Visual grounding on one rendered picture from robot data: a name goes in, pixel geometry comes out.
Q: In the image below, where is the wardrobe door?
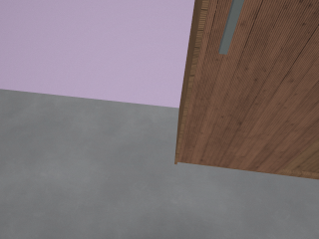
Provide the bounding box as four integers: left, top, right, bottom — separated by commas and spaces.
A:
283, 137, 319, 173
178, 0, 319, 174

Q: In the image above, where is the handle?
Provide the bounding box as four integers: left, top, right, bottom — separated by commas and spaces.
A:
218, 0, 244, 55

